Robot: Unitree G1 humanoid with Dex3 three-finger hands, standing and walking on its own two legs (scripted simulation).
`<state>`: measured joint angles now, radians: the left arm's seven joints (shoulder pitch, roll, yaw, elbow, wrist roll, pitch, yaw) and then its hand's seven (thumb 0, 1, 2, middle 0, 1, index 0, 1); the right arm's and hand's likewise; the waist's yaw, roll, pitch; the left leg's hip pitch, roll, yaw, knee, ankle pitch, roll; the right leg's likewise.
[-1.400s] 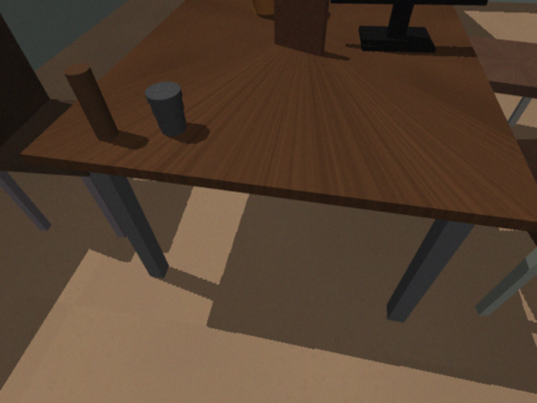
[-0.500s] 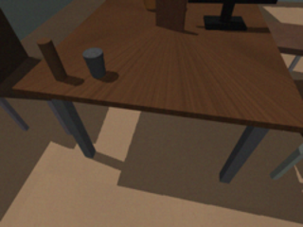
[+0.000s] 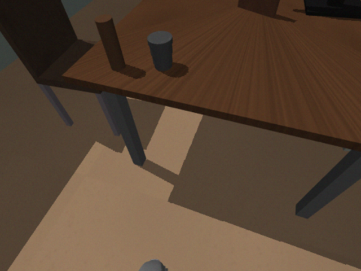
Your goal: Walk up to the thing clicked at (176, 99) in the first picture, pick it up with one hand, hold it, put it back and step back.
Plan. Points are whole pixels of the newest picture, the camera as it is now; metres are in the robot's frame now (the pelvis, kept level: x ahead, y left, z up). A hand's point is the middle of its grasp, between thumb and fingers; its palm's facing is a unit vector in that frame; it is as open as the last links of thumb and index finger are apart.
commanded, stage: walk up
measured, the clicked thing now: (161, 52) +0.79 +0.10 +0.04
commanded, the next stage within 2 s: none
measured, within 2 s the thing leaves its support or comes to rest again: neither
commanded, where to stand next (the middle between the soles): +0.13 +0.17 m, yaw +13 degrees
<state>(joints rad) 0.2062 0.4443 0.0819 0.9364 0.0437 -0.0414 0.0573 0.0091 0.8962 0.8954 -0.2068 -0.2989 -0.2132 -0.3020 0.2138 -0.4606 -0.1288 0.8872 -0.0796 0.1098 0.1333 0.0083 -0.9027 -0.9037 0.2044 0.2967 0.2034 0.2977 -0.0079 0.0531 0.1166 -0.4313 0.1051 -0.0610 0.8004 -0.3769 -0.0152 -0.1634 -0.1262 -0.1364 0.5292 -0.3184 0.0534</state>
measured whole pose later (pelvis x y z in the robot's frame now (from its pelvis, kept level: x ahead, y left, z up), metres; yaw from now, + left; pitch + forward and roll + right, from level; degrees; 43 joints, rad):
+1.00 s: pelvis +0.09 +0.19 -0.01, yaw +14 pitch -1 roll +0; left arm 0.15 0.39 0.04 0.92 0.01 0.05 -0.01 0.01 0.90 0.90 -0.20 -0.30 -0.21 -0.30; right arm 0.15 -0.37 -0.02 0.86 -0.01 -0.04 -0.03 0.01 -0.90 -0.90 0.21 0.30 0.21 0.30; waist 0.02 -0.04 0.13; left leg -0.34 0.00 -0.04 0.71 -0.34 0.00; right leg -0.32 -0.04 -0.01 0.78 -0.47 -0.03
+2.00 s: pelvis +0.08 +0.17 +0.01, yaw +15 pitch -2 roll +0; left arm 0.11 0.36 0.04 1.07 0.01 0.04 -0.04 0.01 0.90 0.90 -0.20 -0.30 -0.21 -0.30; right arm 0.10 -0.36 0.00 1.08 -0.01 -0.03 -0.01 0.01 -0.90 -0.90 0.21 0.30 0.21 0.30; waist 0.02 -0.02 0.05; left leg -0.21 0.01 -0.05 0.43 -0.18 -0.03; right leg -0.16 -0.02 -0.04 0.43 -0.23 0.00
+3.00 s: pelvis +0.08 +0.18 +0.02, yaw +14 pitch -3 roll +0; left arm 0.12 0.36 0.00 1.13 0.01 -0.01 -0.01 0.01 0.90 0.90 -0.20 -0.30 -0.21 -0.30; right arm 0.12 -0.35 0.00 1.16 -0.01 0.00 0.02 0.01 -0.90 -0.90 0.21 0.30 0.21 0.30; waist 0.00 -0.01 0.05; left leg -0.14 0.01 -0.03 0.32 -0.13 -0.02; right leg -0.10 -0.02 -0.02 0.34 -0.18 0.01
